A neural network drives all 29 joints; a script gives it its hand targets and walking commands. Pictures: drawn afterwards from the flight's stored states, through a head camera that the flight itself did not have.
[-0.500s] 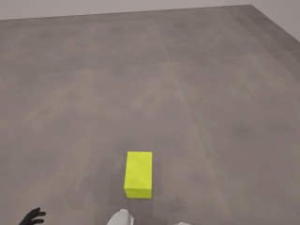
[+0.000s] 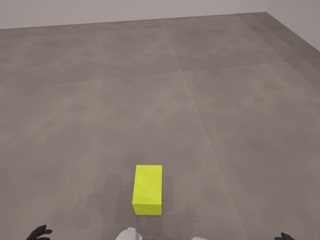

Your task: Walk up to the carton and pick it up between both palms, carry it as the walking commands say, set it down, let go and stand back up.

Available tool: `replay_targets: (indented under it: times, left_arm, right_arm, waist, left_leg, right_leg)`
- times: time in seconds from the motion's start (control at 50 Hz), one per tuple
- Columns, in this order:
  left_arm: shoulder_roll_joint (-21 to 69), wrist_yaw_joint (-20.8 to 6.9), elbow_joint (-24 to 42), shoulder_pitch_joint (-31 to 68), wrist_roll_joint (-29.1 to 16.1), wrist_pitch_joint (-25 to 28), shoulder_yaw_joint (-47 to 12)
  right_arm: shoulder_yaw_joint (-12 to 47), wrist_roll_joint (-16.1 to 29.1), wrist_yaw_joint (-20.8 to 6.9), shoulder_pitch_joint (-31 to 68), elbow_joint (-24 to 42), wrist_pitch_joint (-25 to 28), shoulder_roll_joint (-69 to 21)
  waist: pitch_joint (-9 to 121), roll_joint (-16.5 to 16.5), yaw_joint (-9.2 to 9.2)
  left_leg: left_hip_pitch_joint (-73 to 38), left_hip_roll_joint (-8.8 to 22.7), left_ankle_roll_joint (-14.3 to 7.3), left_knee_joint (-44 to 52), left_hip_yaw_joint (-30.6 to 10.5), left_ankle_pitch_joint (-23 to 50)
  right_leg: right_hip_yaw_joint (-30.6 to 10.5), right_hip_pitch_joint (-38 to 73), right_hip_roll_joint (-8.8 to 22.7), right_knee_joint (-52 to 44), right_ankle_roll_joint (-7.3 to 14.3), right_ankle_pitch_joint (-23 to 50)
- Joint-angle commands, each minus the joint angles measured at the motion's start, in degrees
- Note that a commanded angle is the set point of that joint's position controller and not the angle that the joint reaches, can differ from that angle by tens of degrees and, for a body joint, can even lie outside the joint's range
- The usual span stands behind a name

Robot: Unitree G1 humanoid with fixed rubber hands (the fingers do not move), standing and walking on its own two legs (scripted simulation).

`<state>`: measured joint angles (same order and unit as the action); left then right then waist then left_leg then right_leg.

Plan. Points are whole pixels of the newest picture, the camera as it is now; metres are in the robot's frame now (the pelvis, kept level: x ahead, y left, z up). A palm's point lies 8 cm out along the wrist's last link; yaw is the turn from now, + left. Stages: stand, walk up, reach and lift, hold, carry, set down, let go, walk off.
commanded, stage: walk up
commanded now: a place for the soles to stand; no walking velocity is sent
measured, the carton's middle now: (148, 190) +0.49 +0.08 -0.61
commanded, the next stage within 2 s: none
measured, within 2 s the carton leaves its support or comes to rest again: neither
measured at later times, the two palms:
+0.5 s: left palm out of the picture +0.12 +0.32 -0.08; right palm out of the picture +0.12 -0.32 -0.07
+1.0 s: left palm out of the picture +0.08 +0.43 -0.07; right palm out of the picture +0.13 -0.22 -0.09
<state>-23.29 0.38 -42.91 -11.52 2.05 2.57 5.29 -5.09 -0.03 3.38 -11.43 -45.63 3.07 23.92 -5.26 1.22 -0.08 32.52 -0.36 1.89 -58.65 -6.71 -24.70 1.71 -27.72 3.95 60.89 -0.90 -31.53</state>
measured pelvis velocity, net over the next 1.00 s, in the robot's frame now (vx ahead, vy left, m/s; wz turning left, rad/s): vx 0.01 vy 0.09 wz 0.06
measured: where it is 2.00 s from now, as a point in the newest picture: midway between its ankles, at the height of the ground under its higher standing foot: outside the picture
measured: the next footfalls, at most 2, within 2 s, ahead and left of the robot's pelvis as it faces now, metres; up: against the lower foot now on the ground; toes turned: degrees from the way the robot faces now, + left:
right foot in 1.16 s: +0.09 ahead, -0.07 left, +0.00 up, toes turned +1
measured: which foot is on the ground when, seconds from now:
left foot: down 0.00-1.00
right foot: down 0.00-0.88, up 0.90-1.00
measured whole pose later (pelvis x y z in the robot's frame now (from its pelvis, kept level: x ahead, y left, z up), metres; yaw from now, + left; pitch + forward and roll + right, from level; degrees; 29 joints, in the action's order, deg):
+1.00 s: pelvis +0.01 +0.09 +0.00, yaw +3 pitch -3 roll -2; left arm -23.4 3.3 -45.0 -15.4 2.1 4.5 5.7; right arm -5.1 0.0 -0.9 -12.4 -45.6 1.2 24.0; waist -5.6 4.7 -0.2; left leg 33.1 -1.4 -0.8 -59.4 -5.4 -23.7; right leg -0.6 -28.3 6.4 66.5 -0.4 -34.0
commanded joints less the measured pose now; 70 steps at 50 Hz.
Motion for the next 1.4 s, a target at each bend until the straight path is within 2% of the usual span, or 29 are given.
replay_targets:
  times: [0.0,0.08,0.12,0.26,0.32,0.38,0.46,0.5,0.58,0.6,0.64,0.68,0.78,0.82,0.84,0.86,0.88,0.92,0.96,1.1,1.12,1.14,1.16,1.18,1.2,1.24,1.3,1.34,1.38]
  left_arm:
    - [-16.54,0.24,1.52,1.53,-1.11,1.19,3.41]
    - [-12.5,0.21,2.21,4.89,-1.67,0.87,2.72]
    - [-11.57,-0.07,1.46,4.17,-1.46,0.11,2.39]
    - [-14.47,-0.42,-0.71,3.03,-0.18,0.33,2.88]
    - [-14.35,-0.11,-0.14,6.25,-0.34,0.17,2.76]
    - [-13.14,-0.43,-1.01,3.59,-0.82,-0.39,2.61]
    - [-14.6,0.02,-1.65,0.48,-0.1,0.53,3.03]
    - [-17.51,0.03,-0.34,4.24,-0.38,0.87,2.95]
    - [-12.56,0.0,0.59,6.53,-1.18,0.26,2.04]
    - [-18.14,1.51,-0.9,-5.35,-1.22,2.08,4.1]
    - [-23.71,2.88,-3.26,-14.63,0.0,3.47,5.75]
    - [-24.86,3.09,-0.6,-8.07,0.12,4.28,6.41]
    - [-23.32,3.54,0.27,-5.75,0.43,4.35,5.39]
    - [-17.62,2.57,1.52,-2.72,-0.23,3.68,3.44]
    - [-13.89,2.49,1.87,-6.49,-0.29,3.18,2.66]
    - [-9.32,2.73,5.01,-2.97,-0.48,3.51,1.11]
    - [-14.74,3.59,4.31,3.94,-0.07,2.7,2.76]
    - [-15.38,3.61,1.86,1.06,-0.63,2.54,3.0]
    - [-14.36,2.18,-1.33,-6.05,-1.12,2.56,3.73]
    - [-12.58,2.05,-5.12,-11.63,-0.96,3.7,3.49]
    - [-12.78,2.4,-5.08,-12.89,-0.09,4.08,3.14]
    - [-17.29,3.14,-5.45,-15.11,1.58,4.75,4.17]
    - [-19.71,3.03,-3.86,-10.02,1.59,5.08,4.23]
    - [-20.27,3.0,-2.32,-8.78,0.74,5.08,4.31]
    - [-19.93,2.64,-1.43,-4.95,0.31,5.06,3.63]
    - [-16.41,1.84,-0.87,-2.14,-0.52,4.83,1.74]
    - [-11.12,1.82,-0.32,-4.32,-2.16,3.86,0.51]
    - [-12.75,2.07,-0.44,-4.46,-1.64,3.39,0.52]
    - [-12.66,1.94,-3.24,-8.82,-1.24,3.63,1.5]
  right_arm:
    - [-1.23,-0.6,-0.5,1.64,1.24,1.22,13.9]
    - [-1.76,-1.74,-0.97,0.56,1.16,2.18,14.73]
    - [-1.52,-2.3,-0.63,2.08,0.86,1.83,15.5]
    - [-1.7,-1.71,-0.96,2.65,1.3,1.46,13.84]
    - [-0.87,-1.58,-1.14,1.91,0.33,1.75,13.1]
    - [-1.34,-2.29,-1.21,2.66,0.57,1.48,14.91]
    - [-0.88,-1.03,-0.66,5.29,1.65,0.84,11.9]
    - [-1.36,-1.03,-0.72,2.01,0.84,0.98,14.33]
    - [-1.15,-1.83,-0.67,0.83,0.8,1.8,12.85]
    - [-4.07,-4.3,-2.97,3.14,6.75,-0.23,17.34]
    - [-3.68,-3.95,-3.53,7.53,9.48,-2.11,13.45]
    - [-2.99,-4.24,-4.1,6.51,8.96,-2.42,16.02]
    - [-3.62,-2.89,-6.25,6.92,8.45,-1.82,13.55]
    - [-4.43,-2.45,-5.26,-6.04,3.12,-0.44,13.17]
    - [-5.62,-3.14,-4.25,-10.67,1.74,0.09,15.36]
    - [-6.84,-2.63,-3.52,-13.09,3.21,0.11,21.98]
    - [-6.54,-1.77,-3.63,-10.91,3.55,-0.32,21.85]
    - [-5.29,-1.94,-3.46,-4.7,2.85,-0.72,19.95]
    - [-4.1,-3.22,-3.04,2.46,5.72,-1.06,16.9]
    - [-3.49,-2.43,-3.64,4.05,5.42,-2.34,15.1]
    - [-2.34,-2.16,-4.0,4.04,5.07,-2.53,11.5]
    - [-1.27,-2.28,-3.98,4.68,5.8,-2.72,8.52]
    - [-0.94,-2.26,-3.81,4.83,5.71,-2.46,7.81]
    - [-1.76,-1.86,-3.34,7.75,5.02,-2.02,11.05]
    - [-2.27,-1.6,-3.5,5.96,4.8,-1.67,12.6]
    - [-2.44,-1.95,-4.09,2.44,2.57,-0.27,12.94]
    - [-3.65,-2.9,-3.68,0.5,2.4,0.55,15.77]
    - [-2.95,-1.42,-3.49,1.64,4.28,-0.27,15.04]
    - [-2.33,-1.81,-3.34,6.37,4.21,-1.17,14.8]
  waist:
    - [6.81,-6.42,0.4]
    - [10.58,1.16,0.61]
    - [10.28,2.51,0.16]
    - [5.56,-1.86,-0.35]
    - [7.2,-2.87,0.57]
    - [9.81,8.39,-0.84]
    - [7.7,-8.13,-1.94]
    - [8.19,-5.48,0.33]
    - [11.23,-3.95,0.65]
    - [11.32,8.51,-2.49]
    - [4.32,-5.42,-5.64]
    - [1.84,-4.67,-2.82]
    - [1.54,-9.35,-1.55]
    - [7.9,-6.72,5.6]
    - [12.74,2.59,6.23]
    - [13.72,17.35,6.64]
    - [12.49,6.32,8.41]
    - [0.86,1.59,3.5]
    - [2.17,7.99,-0.14]
    - [8.12,8.09,-1.58]
    - [8.93,6.16,-2.45]
    - [7.59,-6.47,-4.9]
    - [3.38,-9.09,-2.6]
    - [3.35,-1.93,-2.82]
    - [0.38,-5.9,-0.92]
    - [6.42,-3.9,2.22]
    - [12.9,7.97,1.14]
    - [12.18,4.91,0.29]
    - [9.07,6.12,-1.07]
  left_leg:
    - [-3.05,0.73,-5.82,3.64,3.73,9.7]
    - [-8.52,3.59,-9.68,13.5,-7.97,16.79]
    - [-4.84,4.86,-10.69,17.46,-13.46,0.98]
    - [-1.35,0.3,-6.45,11.63,-2.61,-2.35]
    - [-5.05,1.8,-7.47,14.07,-5.19,4.58]
    - [-5.11,4.18,-9.49,19.22,-12.25,-0.03]
    - [1.91,-0.29,-5.77,4.5,-0.84,7.65]
    - [-1.58,0.8,-4.44,1.77,3.78,5.68]
    - [-9.72,3.44,-7.67,12.06,-5.4,20.96]
    - [-2.5,2.14,-8.92,7.48,-5.7,13.53]
    - [21.19,-1.28,-5.1,-10.05,4.54,-3.16]
    - [23.22,5.26,-3.52,-15.51,0.28,-8.79]
    - [9.6,2.86,-4.15,-0.59,5.56,-10.31]
    - [-16.15,-3.58,-4.94,16.39,9.12,-2.35]
    - [-29.74,0.19,-8.03,18.41,-3.6,-3.8]
    - [-31.29,11.9,-15.34,29.09,-32.91,4.09]
    - [-24.97,17.88,-20.84,35.25,-45.35,-1.59]
    - [-8.67,16.08,-20.26,34.59,-34.79,-8.27]
    - [-2.66,11.39,-17.43,33.94,-26.51,-20.28]
    - [-3.14,7.94,-13.27,27.08,-16.98,-13.09]
    - [2.03,5.8,-10.47,18.55,-12.07,-11.03]
    - [10.84,1.61,-6.69,2.19,-4.57,-7.71]
    - [16.47,0.44,-4.26,-0.66,4.04,-6.41]
    - [13.91,2.35,-4.62,-2.0,0.81,-5.89]
    - [8.01,3.79,-4.28,0.05,1.86,-6.54]
    - [-5.59,2.03,-4.88,12.04,3.34,0.69]
    - [-19.54,7.9,-11.65,21.39,-15.27,14.5]
    - [-16.6,11.37,-16.07,23.46,-21.58,7.84]
    - [-6.07,9.33,-13.48,22.52,-17.21,-0.14]
  right_leg:
    - [-20.5,4.03,12.55,-25.67,11.58,9.32]
    - [-5.7,1.55,2.34,-12.52,4.31,10.08]
    - [-5.91,1.36,1.23,-14.53,4.29,-1.41]
    - [-16.35,1.5,6.87,-25.88,8.25,-6.05]
    - [-11.02,1.77,4.22,-20.39,6.41,1.38]
    - [-4.73,4.24,1.21,-15.16,4.22,2.37]
    - [-16.38,7.2,7.48,-28.66,8.88,-0.2]
    - [-22.3,5.63,13.69,-29.03,12.6,6.57]
    - [-6.6,3.15,3.12,-14.9,5.06,16.01]
    - [-11.2,8.31,4.27,-18.38,6.48,1.53]
    - [-37.14,18.45,20.44,-37.43,13.2,-4.49]
    - [-40.26,17.45,26.84,-37.6,19.27,2.08]
    - [-22.46,11.08,18.55,-27.97,15.8,20.97]
    - [-2.84,0.57,8.06,-10.62,7.46,28.91]
    - [-0.56,-10.71,4.17,5.64,4.21,23.13]
    - [3.5,-24.5,-2.67,16.6,-0.55,-2.58]
    - [-5.84,-22.85,-1.79,17.01,0.48,-7.73]
    - [-4.34,-17.62,2.07,13.15,1.31,-4.52]
    - [-2.49,-8.34,0.97,6.26,1.87,-3.92]
    - [1.09,9.75,-3.22,-23.23,2.97,3.7]
    - [-4.73,14.26,-1.61,-29.01,3.96,2.18]
    - [-21.62,19.53,7.45,-34.9,6.9,-8.19]
    - [-37.57,18.64,17.35,-40.5,11.17,-5.7]
    - [-39.13,14.02,20.31,-39.51,13.84,1.58]
    - [-32.37,8.38,19.25,-35.56,16.09,7.05]
    - [-20.53,4.83,10.45,-25.45,11.45,18.95]
    - [-0.61,-4.13,-1.89,-8.0,2.66,15.92]
    - [-0.76,-3.07,-1.92,-9.99,2.18,3.85]
    - [-2.77,2.9,-1.65,-17.46,3.96,5.15]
